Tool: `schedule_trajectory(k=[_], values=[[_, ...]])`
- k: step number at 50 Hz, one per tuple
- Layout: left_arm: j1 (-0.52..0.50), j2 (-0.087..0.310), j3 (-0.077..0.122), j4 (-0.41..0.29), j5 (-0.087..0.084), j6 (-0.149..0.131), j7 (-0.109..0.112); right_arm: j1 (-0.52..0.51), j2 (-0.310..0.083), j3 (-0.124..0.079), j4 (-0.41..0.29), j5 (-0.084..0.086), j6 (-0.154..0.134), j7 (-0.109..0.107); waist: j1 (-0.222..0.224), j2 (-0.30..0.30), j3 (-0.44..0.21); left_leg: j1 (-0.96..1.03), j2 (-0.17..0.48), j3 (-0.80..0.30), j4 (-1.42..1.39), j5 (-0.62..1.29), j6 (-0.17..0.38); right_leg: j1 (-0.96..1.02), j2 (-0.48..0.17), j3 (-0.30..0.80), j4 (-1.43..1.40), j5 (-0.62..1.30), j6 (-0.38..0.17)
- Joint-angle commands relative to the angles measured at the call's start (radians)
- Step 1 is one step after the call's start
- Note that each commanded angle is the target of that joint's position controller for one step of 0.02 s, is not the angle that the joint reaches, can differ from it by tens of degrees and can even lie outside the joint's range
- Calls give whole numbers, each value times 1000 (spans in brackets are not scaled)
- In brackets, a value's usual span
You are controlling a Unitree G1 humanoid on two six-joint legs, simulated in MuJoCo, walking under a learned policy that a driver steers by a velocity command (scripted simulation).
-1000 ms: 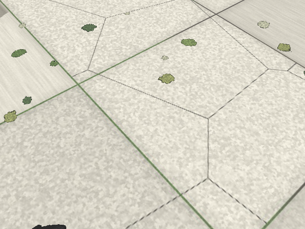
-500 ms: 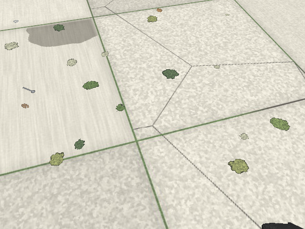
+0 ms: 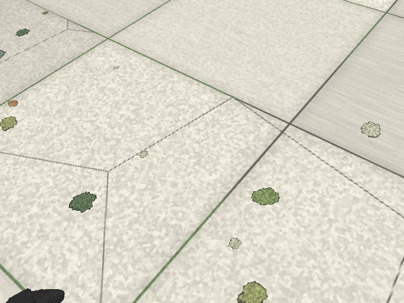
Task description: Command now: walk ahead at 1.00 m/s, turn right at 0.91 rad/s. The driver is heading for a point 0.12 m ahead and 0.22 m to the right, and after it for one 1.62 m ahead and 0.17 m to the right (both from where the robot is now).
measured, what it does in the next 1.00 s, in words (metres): walks ahead, turning right: right foot, then left foot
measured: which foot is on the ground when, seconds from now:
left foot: down 0.00-0.14, up 0.16-0.56, down 0.58-0.94, up 0.96-1.00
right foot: up 0.00-0.12, down 0.14-0.58, up 0.60-0.90, down 0.92-1.00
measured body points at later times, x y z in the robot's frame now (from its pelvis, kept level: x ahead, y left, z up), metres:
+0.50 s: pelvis +0.32 -0.01 +0.00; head +0.35 -0.04 +0.45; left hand +0.58 +0.19 -0.08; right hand +0.40 -0.35 -0.06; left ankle +0.54 +0.07 -0.68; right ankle +0.32 -0.09 -0.73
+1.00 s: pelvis +0.40 -0.02 +0.01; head +0.43 -0.04 +0.46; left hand +0.61 +0.21 -0.09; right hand +0.43 -0.34 -0.09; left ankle +0.51 +0.06 -0.70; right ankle +0.35 -0.12 -0.73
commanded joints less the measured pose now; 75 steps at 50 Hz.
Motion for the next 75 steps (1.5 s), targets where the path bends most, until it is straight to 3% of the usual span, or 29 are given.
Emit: schedule_trajectory(k=[1,4,6,7,8,9,10,12,15,19,28,29,30,31,33,36,45,46,48,49,52,59,66,67,68,69,70,72,75], values=[[-56,-38,-34,-68,9,-13,-32,-198,-104,-2,-112,2,-36,-3,72,7,138,-188,228,-15,-208,393,125,116,-9,-23,-226,199,-22],[-61,18,-11,-71,18,-28,-55,-149,-193,-14,-108,3,-13,-14,97,73,84,-86,214,54,-4,1109,81,324,147,-172,-397,186,-56],[220,121,42,-8,7,-17,-52,-156,-237,-25,-125,17,7,-18,252,145,-87,-127,239,38,382,1371,67,683,227,-170,-405,146,-107],[375,178,76,34,4,2,-29,-151,-199,-15,-135,29,-1,-9,322,73,-152,-319,195,34,671,1070,23,979,209,-79,-459,240,-149],[337,234,78,30,0,20,0,-133,-35,29,-156,-4,-21,6,236,-256,-133,-595,-30,24,1133,-143,-29,1163,49,184,-497,662,-229],[257,283,60,-62,64,-7,-5,67,-50,55,-209,-5,-47,21,117,-285,-483,-782,-78,-261,1431,-303,-44,1389,-231,748,-575,656,-485],[232,234,69,-91,58,-9,-13,-69,-172,37,-222,5,-56,22,209,-47,-574,-750,-32,-356,1362,-181,-10,1318,-198,809,-702,288,-442],[117,165,52,-85,19,-33,-13,-196,-139,42,-253,6,-34,-6,115,156,-245,-782,41,-324,1137,-87,-2,960,-94,667,-782,105,-339],[22,139,45,-90,41,-28,2,-167,-147,30,-235,-9,17,-16,39,110,-93,-626,70,-315,969,-80,-34,579,-19,485,-806,402,-316],[25,141,48,-57,23,9,50,-244,-49,56,-259,-26,30,-22,47,80,-141,-543,6,-267,682,90,-81,451,94,352,-734,575,-253],[36,20,7,-36,28,51,73,-292,-69,35,-252,-12,20,8,84,-112,-147,-353,13,-283,196,416,-19,551,106,429,-543,62,-113],[106,-44,-13,-9,38,44,67,-312,-64,41,-261,-30,12,10,110,-42,-141,-270,87,-347,113,565,29,533,165,373,-451,-83,-67],[248,-92,-30,22,51,40,64,-371,-83,52,-291,-64,14,10,202,188,-131,-197,262,-560,92,882,130,455,283,271,-263,-478,2],[310,-21,-17,35,47,44,60,-349,-38,65,-265,-78,21,11,236,309,-148,-238,365,-816,10,686,282,437,232,222,-234,-549,68],[123,82,16,36,50,58,65,-327,-35,56,-263,-19,45,24,140,177,-81,-272,244,-785,-7,217,258,404,174,165,-248,-440,103],[38,69,25,29,36,64,61,-290,-179,0,-279,10,79,15,109,155,-24,-313,172,-748,-36,20,203,385,204,124,-244,-417,107],[82,24,26,106,9,10,49,-259,-121,-32,-303,40,134,-25,123,258,-132,-277,71,-741,-35,19,149,658,229,127,-737,-180,26],[123,54,37,127,14,8,50,-258,-106,-30,-308,44,136,-29,134,243,-149,-358,34,-708,3,-32,110,782,165,140,-811,-102,2],[49,150,54,109,74,11,52,-235,-68,-23,-336,49,128,-21,91,-169,-92,-668,-146,-381,420,-181,24,821,-190,469,-866,32,-194],[-25,102,40,82,92,4,57,-207,-143,-47,-322,30,119,-13,70,-129,-55,-695,-65,-362,613,-167,-13,751,-250,439,-844,188,-223],[-86,27,15,64,43,4,84,-141,-100,-40,-273,18,138,-7,53,-50,-44,-733,-26,-308,838,-19,-45,787,-121,205,-769,340,-141],[34,113,36,83,48,47,75,-321,-37,12,-386,35,137,37,167,-86,-14,-744,94,-143,626,56,-78,868,-140,34,-774,450,-183],[-14,135,58,92,-6,14,31,-239,-85,-21,-381,29,171,43,81,-93,-68,-400,28,-50,269,117,40,781,-158,-132,-567,521,-80],[5,106,52,105,-8,5,26,-128,-123,-44,-346,23,170,28,24,-27,-121,-202,-2,-81,158,261,93,680,-109,-180,-392,489,-21],[20,64,39,79,27,-5,25,-42,-246,-79,-343,29,165,4,0,192,-160,64,167,-372,121,740,193,371,-9,-205,-106,-6,73],[14,2,12,15,75,-15,24,-96,-340,-83,-383,-8,142,7,60,393,-297,162,411,-794,124,845,437,113,144,-57,137,-606,121],[-69,75,30,32,62,-12,27,-117,-233,-61,-386,-6,121,23,-15,197,-305,93,387,-715,75,694,423,104,108,95,185,-565,108],[-73,75,33,36,39,-6,47,-223,-182,-45,-369,25,108,14,67,101,-130,-99,257,-562,38,413,296,118,77,99,60,-383,80],[-15,73,35,60,54,4,57,-325,-166,-34,-398,13,125,-13,123,154,-103,-282,169,-493,33,418,260,255,122,85,-53,-239,112]])
Velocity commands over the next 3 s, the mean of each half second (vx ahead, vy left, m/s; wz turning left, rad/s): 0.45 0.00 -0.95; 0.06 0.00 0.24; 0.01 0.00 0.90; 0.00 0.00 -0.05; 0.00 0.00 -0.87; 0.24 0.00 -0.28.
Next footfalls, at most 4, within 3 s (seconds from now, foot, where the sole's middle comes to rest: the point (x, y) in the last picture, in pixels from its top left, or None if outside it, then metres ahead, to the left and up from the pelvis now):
0.14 right None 0.36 -0.10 -0.76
0.58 left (195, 286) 0.56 0.02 -0.76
0.92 right None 0.39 -0.13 -0.76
1.34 left None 0.50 0.12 -0.76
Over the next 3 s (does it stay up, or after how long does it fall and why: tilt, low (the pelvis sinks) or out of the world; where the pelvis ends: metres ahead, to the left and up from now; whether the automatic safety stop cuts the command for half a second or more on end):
stays up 0.58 -0.03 0.02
